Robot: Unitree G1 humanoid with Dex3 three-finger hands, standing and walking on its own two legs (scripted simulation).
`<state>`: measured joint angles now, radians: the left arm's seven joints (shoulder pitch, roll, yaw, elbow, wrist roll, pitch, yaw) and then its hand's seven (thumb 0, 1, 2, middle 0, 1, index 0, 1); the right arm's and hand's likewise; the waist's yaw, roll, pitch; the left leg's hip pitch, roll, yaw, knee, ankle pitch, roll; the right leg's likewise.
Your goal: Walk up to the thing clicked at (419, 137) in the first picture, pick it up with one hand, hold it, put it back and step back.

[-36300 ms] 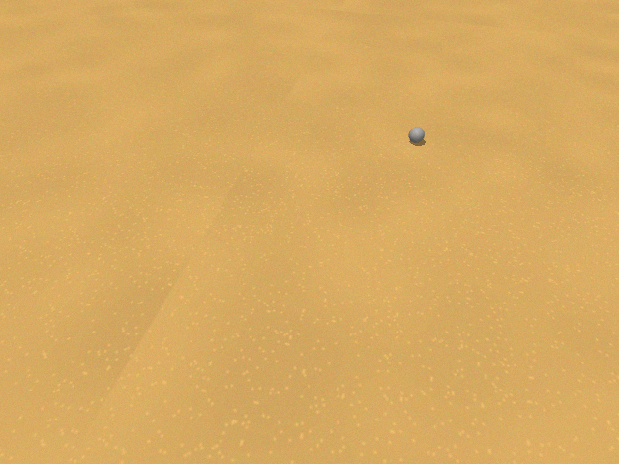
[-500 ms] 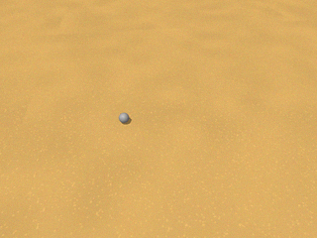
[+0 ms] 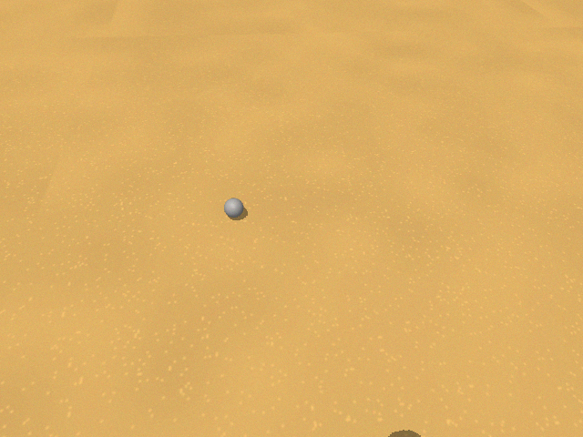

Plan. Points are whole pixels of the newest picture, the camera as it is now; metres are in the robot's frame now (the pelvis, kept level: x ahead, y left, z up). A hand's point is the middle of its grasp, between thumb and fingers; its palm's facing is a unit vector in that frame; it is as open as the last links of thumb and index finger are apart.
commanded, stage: step back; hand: left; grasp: from above
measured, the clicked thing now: (233, 207) +1.12 +0.28 -0.72
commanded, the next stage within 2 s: stand in 0.12 s
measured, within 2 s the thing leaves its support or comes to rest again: neither
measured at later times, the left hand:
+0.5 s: hand out of the picture +0.10 +0.25 -0.14, palm faces -0.03 -0.94 -0.33, open 7.4 cm
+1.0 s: hand out of the picture +0.08 +0.25 -0.14, palm faces -0.03 -0.94 -0.34, open 7.4 cm
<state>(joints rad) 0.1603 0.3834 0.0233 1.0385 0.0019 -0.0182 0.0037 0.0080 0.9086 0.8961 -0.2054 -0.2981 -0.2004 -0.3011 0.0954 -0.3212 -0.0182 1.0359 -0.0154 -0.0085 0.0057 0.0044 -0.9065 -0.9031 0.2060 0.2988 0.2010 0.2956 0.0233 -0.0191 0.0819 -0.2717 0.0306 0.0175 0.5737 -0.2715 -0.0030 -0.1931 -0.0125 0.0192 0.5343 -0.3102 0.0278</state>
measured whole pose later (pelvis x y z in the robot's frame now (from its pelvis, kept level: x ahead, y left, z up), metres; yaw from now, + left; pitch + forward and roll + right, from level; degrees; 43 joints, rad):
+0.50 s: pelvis +0.01 +0.00 +0.02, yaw +0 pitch -2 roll +0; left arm 0.07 0.35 0.00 1.14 0.01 -0.02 0.00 0.01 0.91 0.90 -0.21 -0.30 -0.20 -0.30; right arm 0.05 -0.35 -0.02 1.14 0.00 -0.01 0.01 0.00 -0.91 -0.90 0.21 0.30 0.20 0.30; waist -0.01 -0.01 0.07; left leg -0.14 0.01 0.03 0.34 -0.16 0.00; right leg -0.08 -0.03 0.02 0.33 -0.21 0.03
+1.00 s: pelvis +0.00 -0.01 +0.02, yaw +0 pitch -2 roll +0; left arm 0.10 0.35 0.00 1.14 0.01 -0.01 0.00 0.01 0.91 0.90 -0.21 -0.30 -0.20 -0.30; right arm 0.08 -0.35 0.00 1.15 0.00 -0.01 0.01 0.00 -0.91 -0.90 0.21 0.30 0.20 0.30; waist -0.01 0.00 0.05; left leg -0.14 0.02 0.02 0.33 -0.15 -0.01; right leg -0.08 -0.02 0.01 0.31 -0.20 0.02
